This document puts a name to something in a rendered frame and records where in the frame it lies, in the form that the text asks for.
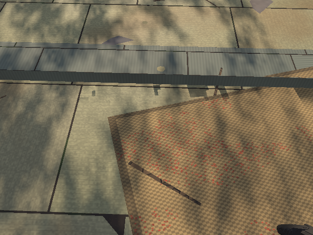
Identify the right robot hand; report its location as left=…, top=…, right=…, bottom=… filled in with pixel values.
left=277, top=223, right=313, bottom=235

